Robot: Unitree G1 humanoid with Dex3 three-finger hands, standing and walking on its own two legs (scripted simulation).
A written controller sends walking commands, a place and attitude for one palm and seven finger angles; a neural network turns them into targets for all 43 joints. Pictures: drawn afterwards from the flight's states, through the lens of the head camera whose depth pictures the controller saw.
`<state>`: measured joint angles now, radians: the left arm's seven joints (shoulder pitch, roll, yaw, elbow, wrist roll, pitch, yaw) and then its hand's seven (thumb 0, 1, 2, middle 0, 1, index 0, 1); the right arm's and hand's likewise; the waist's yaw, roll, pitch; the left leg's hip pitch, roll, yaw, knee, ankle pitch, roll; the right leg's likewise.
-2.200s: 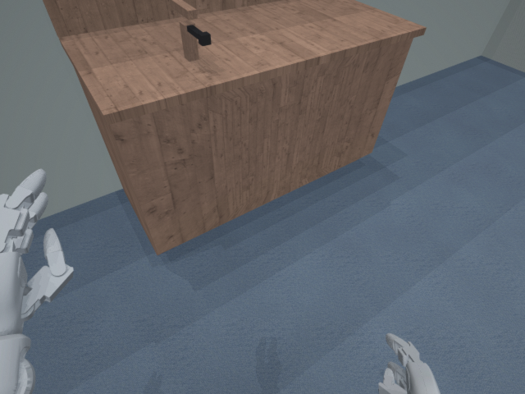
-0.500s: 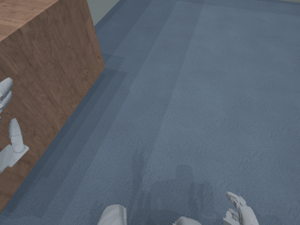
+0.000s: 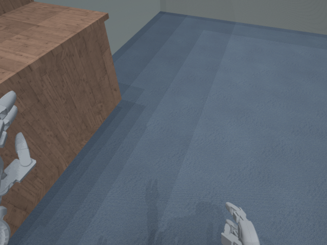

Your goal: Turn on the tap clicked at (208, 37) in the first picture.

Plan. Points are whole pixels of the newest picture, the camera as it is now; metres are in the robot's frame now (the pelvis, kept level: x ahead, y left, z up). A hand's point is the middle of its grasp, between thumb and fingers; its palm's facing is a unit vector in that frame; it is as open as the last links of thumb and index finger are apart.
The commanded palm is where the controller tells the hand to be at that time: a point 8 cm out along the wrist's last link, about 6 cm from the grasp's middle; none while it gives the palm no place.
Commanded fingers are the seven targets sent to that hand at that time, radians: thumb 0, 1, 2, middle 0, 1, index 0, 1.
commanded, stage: walk to a spot facing it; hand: left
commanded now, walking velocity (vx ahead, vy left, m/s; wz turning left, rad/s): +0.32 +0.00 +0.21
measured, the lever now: out of the picture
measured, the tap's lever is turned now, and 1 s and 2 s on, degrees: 0 0 0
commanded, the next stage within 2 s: turn to face it in 0.26 s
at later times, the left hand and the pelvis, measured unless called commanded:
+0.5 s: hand (52, 114) +0.33 +0.26 +0.18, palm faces +0.50 -0.74 -0.45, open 7.4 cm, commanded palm +0.24 +0.29 +0.18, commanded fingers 0.00 0.90 0.90 -0.20 -0.30 -0.20 -0.30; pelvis +0.13 -0.01 -0.02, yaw +9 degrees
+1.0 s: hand (57, 137) +0.27 +0.22 +0.18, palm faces +0.68 -0.58 -0.44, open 7.4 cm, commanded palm +0.19 +0.25 +0.18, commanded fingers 0.00 0.90 0.90 -0.20 -0.30 -0.20 -0.30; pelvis +0.17 -0.07 +0.01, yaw +27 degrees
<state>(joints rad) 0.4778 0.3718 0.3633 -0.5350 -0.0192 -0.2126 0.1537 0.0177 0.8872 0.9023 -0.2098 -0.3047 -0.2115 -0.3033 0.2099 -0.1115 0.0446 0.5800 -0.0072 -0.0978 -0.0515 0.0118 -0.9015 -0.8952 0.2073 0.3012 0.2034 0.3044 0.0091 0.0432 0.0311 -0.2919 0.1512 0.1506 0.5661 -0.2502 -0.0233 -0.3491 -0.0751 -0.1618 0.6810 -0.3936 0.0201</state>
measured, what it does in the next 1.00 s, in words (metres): walks ahead, turning left: right foot, then left foot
